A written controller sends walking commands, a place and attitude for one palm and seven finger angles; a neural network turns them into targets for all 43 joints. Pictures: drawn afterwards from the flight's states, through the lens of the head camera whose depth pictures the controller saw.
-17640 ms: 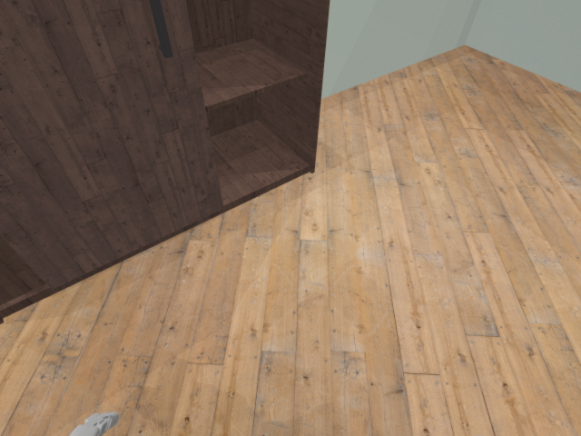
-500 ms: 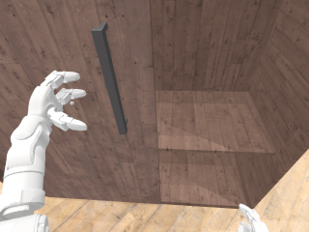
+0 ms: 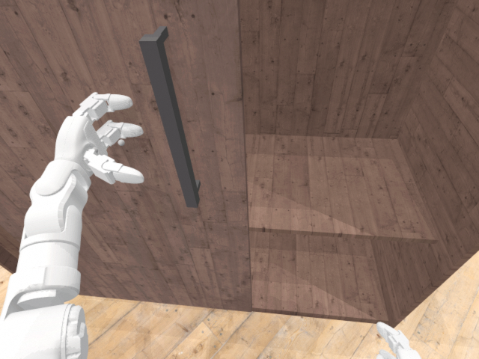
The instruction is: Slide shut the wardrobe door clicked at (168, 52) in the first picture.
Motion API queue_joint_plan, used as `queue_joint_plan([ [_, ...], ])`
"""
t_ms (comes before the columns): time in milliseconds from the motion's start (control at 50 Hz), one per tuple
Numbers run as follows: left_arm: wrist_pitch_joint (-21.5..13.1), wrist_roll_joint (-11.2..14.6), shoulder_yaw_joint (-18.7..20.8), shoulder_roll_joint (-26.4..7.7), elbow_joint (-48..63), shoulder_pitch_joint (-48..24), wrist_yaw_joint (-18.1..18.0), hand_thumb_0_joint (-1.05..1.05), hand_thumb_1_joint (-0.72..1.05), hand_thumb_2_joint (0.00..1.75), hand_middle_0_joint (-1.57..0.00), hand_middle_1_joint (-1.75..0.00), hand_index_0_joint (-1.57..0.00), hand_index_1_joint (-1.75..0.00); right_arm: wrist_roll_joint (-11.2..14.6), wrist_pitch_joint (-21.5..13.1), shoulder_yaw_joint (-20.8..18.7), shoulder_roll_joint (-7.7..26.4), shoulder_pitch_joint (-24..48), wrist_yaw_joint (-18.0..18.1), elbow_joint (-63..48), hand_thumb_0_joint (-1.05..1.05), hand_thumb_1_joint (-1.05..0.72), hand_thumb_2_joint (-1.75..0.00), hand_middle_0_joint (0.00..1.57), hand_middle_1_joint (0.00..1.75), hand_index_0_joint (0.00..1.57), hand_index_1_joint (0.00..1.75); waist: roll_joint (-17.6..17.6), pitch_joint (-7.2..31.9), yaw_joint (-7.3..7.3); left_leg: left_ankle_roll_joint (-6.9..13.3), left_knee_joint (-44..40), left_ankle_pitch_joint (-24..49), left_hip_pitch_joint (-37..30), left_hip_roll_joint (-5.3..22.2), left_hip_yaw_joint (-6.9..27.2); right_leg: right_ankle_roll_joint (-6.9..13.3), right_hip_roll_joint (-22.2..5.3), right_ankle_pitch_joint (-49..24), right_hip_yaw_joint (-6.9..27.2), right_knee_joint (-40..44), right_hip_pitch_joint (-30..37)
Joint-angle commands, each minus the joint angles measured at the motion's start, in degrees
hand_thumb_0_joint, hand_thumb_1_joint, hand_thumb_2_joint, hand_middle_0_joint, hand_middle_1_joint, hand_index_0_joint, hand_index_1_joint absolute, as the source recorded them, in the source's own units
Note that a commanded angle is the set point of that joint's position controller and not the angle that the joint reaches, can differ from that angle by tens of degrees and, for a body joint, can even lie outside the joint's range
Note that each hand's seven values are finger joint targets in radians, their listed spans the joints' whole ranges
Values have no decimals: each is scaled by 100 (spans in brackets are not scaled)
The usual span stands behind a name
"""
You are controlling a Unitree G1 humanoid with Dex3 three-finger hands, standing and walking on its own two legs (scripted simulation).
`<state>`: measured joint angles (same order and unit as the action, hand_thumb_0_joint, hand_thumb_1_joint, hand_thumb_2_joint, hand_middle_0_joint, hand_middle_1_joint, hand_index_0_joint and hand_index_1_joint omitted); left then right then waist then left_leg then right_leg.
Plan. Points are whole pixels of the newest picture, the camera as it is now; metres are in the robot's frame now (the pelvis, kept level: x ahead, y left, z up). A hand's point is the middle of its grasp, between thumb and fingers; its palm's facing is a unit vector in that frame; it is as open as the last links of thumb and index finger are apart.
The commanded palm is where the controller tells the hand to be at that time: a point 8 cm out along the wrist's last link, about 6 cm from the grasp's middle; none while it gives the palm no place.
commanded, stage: move the hooked fingers beside the handle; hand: left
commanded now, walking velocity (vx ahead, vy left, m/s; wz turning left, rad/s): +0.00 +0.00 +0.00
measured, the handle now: (180, 133) +0.42 +0.13 +0.19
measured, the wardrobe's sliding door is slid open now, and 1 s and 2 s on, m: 0.52 0.52 0.52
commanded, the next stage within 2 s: feel for the door with the fingertips in 0.94 s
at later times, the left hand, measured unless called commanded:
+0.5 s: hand (137, 153) +0.38 +0.19 +0.18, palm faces -0.03 -1.00 -0.02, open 13.9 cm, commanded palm +0.36 +0.24 +0.18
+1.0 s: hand (134, 149) +0.38 +0.19 +0.19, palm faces +0.00 -1.00 -0.02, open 13.9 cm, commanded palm +0.35 +0.24 +0.18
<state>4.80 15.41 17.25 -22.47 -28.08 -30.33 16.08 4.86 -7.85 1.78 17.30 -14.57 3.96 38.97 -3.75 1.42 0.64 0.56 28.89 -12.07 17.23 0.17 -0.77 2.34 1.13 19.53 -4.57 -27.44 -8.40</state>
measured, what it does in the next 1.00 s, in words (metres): stands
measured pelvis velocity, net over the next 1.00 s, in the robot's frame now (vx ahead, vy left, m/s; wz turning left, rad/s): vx -0.01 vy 0.01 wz -0.02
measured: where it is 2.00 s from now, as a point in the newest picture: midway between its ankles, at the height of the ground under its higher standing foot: outside the picture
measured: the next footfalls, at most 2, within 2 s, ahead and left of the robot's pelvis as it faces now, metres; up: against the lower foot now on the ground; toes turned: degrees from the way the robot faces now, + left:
none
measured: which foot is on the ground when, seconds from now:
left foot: down 0.00-1.00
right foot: down 0.00-1.00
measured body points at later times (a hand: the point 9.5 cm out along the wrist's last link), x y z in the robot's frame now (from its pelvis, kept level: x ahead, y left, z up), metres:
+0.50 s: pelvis -0.01 +0.02 +0.00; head -0.02 +0.00 +0.45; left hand +0.37 +0.24 +0.18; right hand +0.13 -0.23 -0.10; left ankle +0.03 +0.12 -0.74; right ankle -0.05 -0.09 -0.74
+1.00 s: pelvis -0.01 +0.01 +0.00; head -0.02 -0.02 +0.45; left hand +0.37 +0.25 +0.19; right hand +0.13 -0.25 -0.10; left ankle +0.03 +0.12 -0.74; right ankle -0.05 -0.09 -0.74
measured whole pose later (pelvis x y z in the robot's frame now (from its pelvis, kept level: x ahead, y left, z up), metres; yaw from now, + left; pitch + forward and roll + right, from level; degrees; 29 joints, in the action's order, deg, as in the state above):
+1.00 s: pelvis -0.01 +0.01 +0.00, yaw -1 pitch -1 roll +0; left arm 4.8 14.2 15.8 -20.3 -25.6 -27.3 12.8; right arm 4.3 -7.5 2.4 16.3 -14.1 3.6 38.6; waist -3.5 1.0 -0.9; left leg 0.9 27.0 -11.0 15.0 0.4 -2.0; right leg 2.0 1.3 17.9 -3.2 -25.6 -6.7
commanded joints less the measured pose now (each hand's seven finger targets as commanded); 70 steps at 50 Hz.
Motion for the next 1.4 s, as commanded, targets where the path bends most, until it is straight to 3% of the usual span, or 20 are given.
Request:
queue_joint_plan([
  [0, -129, -65, -553, -557, 872, -2508, -10, 0, -50, 30, -30, -120, -30, -120, 49, -271, -228, 659, 387, 57, -780, 0, -90, -90, 20, 30, 20, 30, 333, 1157, -414, 289, -61, 905, -1490, -87, 160, -156, -62, -2009, 342, 472, -1003],
  [140, -197, -75, -688, -370, 917, -2389, -134, 0, -50, 30, -30, -120, -30, -120, 32, -223, -218, 641, 388, 15, -754, 0, -90, -90, 20, 30, 20, 30, 443, 1198, -374, 277, -73, 837, -1513, -61, 229, -121, -55, -1845, 305, 477, -996],
  [220, -324, -63, -267, -797, 1051, -2621, -222, 0, -50, 30, -30, -120, -30, -120, 14, -219, -188, 644, 449, 35, -773, 0, -90, -90, 20, 30, 20, 30, 384, 1261, -301, 260, -131, 803, -1500, -63, 266, -102, -45, -1757, 305, 461, -909],
  [280, -444, -134, -472, -578, 1178, -2737, -298, 0, -50, 30, -30, -120, -30, -120, -4, -260, -167, 571, 472, 8, -780, 0, -90, -90, 20, 30, 20, 30, 17, 1216, -328, 232, -168, 720, -1689, -29, 339, -73, -30, -1507, 284, 482, -1059],
  [400, -469, -53, -390, -516, 1352, -2363, -334, 0, -50, 30, -30, -120, -30, -120, -13, -306, -153, 568, 564, -13, -860, 0, -90, -90, 20, 30, 20, 30, 231, 1318, -235, 212, -259, 751, -1717, 3, 364, -73, -5, -1527, 250, 498, -882],
  [460, -507, -44, -18, -948, 1280, -2514, -428, 0, -50, 30, -30, -120, -30, -120, -27, -280, -142, 601, 540, 23, -773, 0, -90, -90, 20, 30, 20, 30, 256, 1042, -221, 209, -392, 382, -1531, 32, 384, -79, 5, -1147, 270, 621, -924],
  [540, -596, -199, 274, -1301, 1469, -2352, -555, 0, -50, 30, -30, -120, -30, -120, -78, -299, -144, 590, 498, 18, -800, 0, -90, -90, 20, 30, 20, 30, 22, 1386, -117, 191, -384, 702, -1710, 50, 360, -65, -3, -1345, 282, 572, -691],
  [560, -592, -184, 47, -1015, 1537, -2370, -533, 0, -50, 30, -30, -120, -30, -120, -67, -310, -131, 542, 529, 6, -836, 0, -90, -90, 20, 30, 20, 30, 12, 1362, -176, 198, -394, 724, -1731, 35, 348, -79, -1, -1411, 278, 583, -704],
  [620, -580, -107, 81, -987, 1649, -2423, -490, 0, -50, 30, -30, -120, -30, -120, -54, -344, -146, 556, 551, 5, -854, 0, -90, -90, 20, 30, 20, 30, 28, 1441, -174, 180, -404, 848, -1858, 53, 368, -69, 17, -1529, 256, 580, -668],
  [700, -544, -64, 345, -1222, 1688, -2210, -458, 0, -50, 30, -30, -120, -30, -120, -61, -360, -170, 586, 558, 15, -852, 0, -90, -90, 20, 30, 20, 30, 186, 1519, -130, 215, -381, 982, -1822, 46, 280, -94, 23, -1734, 287, 613, -517],
  [720, -541, -59, 173, -1045, 1803, -2229, -429, 0, -50, 30, -30, -120, -30, -120, -53, -369, -161, 563, 590, 13, -883, 0, -90, -90, 20, 30, 20, 30, 110, 1517, -149, 215, -374, 1063, -1860, 33, 267, -95, 19, -1813, 287, 596, -514],
  [880, -309, -33, 237, -1117, 1291, -2004, -380, 0, -50, 30, -30, -120, -30, -120, -25, -303, -169, 607, 554, 37, -811, 0, -90, -90, 20, 30, 20, 30, 354, 1044, -182, 247, -391, 718, -1476, 0, 177, -128, -1, -1657, 320, 692, -616],
  [960, -307, -85, 221, -1140, 1358, -1879, -345, 0, -50, 30, -30, -120, -30, -120, -26, -276, -178, 590, 557, 29, -869, 0, -90, -90, 20, 30, 20, 30, 139, 1198, -154, 261, -311, 932, -1542, -31, 141, -119, -22, -1901, 352, 629, -547],
  [980, -314, -86, 97, -1062, 1402, -2128, -328, 0, -50, 30, -30, -120, -30, -120, -15, -263, -175, 588, 547, 34, -849, 0, -90, -90, 20, 30, 20, 30, 193, 1204, -236, 265, -291, 937, -1576, -34, 123, -135, -24, -1942, 351, 628, -588],
  [1000, -309, -77, 249, -1172, 1362, -2029, -338, 0, -50, 30, -30, -120, -30, -120, -23, -258, -195, 597, 529, 33, -855, 0, -90, -90, 20, 30, 20, 30, 281, 1290, -186, 264, -272, 979, -1563, -32, 128, -134, -17, -1991, 346, 611, -541],
  [1080, -307, -13, -26, -873, 1436, -2073, -279, 0, -50, 30, -30, -120, -30, -120, 0, -255, -188, 582, 568, 7, -886, 0, -90, -90, 20, 30, 20, 30, 322, 1286, -237, 274, -224, 987, -1551, -54, 112, -150, -21, -2097, 351, 583, -565],
  [1140, -337, -31, -414, -514, 1655, -2248, -300, 0, -50, 30, -30, -120, -30, -120, 15, -266, -184, 547, 619, -11, -889, 0, -90, -90, 20, 30, 20, 30, 97, 1199, -281, 269, -198, 967, -1646, -48, 128, -127, -23, -1993, 344, 593, -690],
  [1180, -298, -26, -375, -533, 1545, -2188, -348, 0, -50, 30, -30, -120, -30, -120, 13, -285, -206, 578, 590, -11, -853, 0, -90, -90, 20, 30, 20, 30, 322, 1232, -298, 285, -186, 927, -1655, -43, 154, -150, -10, -1982, 361, 608, -753],
  [1320, -313, -40, -512, -383, 1683, -2418, -447, 0, -50, 30, -30, -120, -30, -120, 5, -310, -197, 562, 632, -15, -794, 0, -90, -90, 20, 30, 20, 30, 402, 1363, -299, 288, -164, 1043, -1708, -75, 170, -150, -28, -2148, 365, 558, -662],
  [1380, -302, -48, -869, -4, 1686, -2506, -469, 0, -50, 30, -30, -120, -30, -120, 18, -325, -179, 519, 657, -38, -760, 0, -90, -90, 20, 30, 20, 30, 242, 1293, -361, 268, -149, 972, -1788, -66, 208, -138, -23, -1998, 329, 563, -824],
])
